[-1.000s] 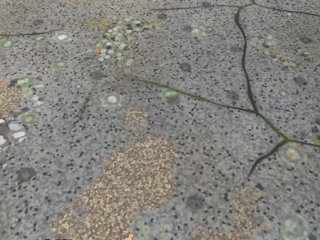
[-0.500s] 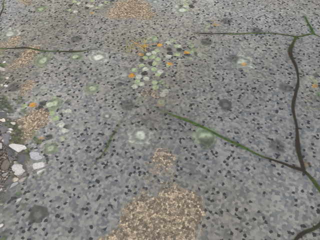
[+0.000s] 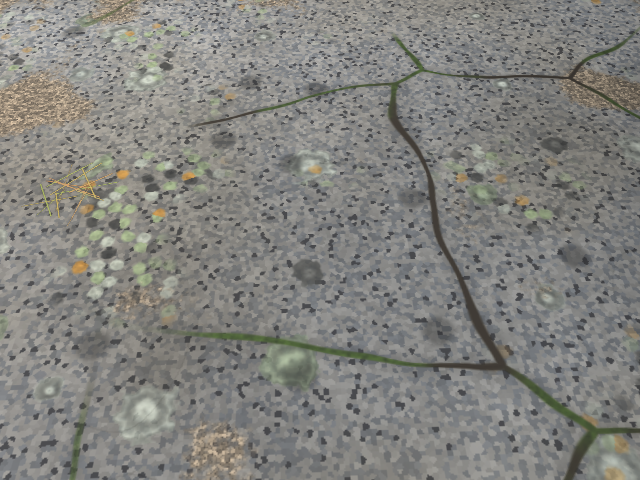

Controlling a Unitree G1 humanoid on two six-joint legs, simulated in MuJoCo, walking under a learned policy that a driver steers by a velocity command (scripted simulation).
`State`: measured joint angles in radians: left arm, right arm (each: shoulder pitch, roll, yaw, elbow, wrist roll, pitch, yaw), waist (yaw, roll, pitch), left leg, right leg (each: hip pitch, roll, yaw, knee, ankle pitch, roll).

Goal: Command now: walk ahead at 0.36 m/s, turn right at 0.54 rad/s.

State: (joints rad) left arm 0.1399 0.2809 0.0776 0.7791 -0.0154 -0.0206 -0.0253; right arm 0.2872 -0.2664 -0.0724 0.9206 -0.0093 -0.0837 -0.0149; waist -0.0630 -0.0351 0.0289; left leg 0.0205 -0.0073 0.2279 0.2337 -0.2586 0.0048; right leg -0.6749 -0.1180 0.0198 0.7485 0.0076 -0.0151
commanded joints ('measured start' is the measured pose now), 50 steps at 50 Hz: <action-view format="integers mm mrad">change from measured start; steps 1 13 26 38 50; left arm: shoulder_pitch -85 13 20 10 66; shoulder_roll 34 151 143 76 53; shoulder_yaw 2 40 26 -5 -9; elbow -103 -162 -170 -151 -119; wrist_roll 9 18 29 40 1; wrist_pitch -10 -5 39 54 -57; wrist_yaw -23 17 52 32 18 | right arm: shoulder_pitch -55 -116 -191 -168 -63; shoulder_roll -189 -169 -120 -125 -142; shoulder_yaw -42 -24 -6 12 7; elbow -60 -146 -179 -157 -150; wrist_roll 18 3 7 -9 30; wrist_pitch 10 43 68 43 6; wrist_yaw -15 -22 -20 5 5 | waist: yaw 16 44 88 81 51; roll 86 -1 -103 171 110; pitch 52 -162 -132 -79 50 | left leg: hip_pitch -41 -592 -450 -319 -244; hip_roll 280 80 40 144 172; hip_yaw -34 -323 -302 -399 -508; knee -10 984 521 140 147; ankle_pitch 581 -180 -39 56 -339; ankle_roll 129 -49 -87 47 170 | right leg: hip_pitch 57 491 391 498 250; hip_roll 29 -89 -20 122 133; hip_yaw -61 355 348 121 85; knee -92 -418 -402 -271 -192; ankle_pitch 1 211 -130 -156 -489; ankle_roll -15 -278 -214 -9 -88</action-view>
